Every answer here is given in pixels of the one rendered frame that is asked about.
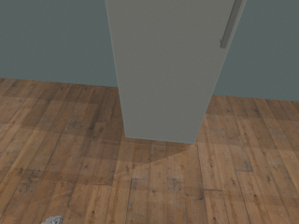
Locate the fridge door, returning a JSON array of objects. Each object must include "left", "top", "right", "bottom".
[{"left": 107, "top": 0, "right": 246, "bottom": 143}]

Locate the handle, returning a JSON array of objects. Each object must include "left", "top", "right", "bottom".
[{"left": 220, "top": 0, "right": 243, "bottom": 49}]

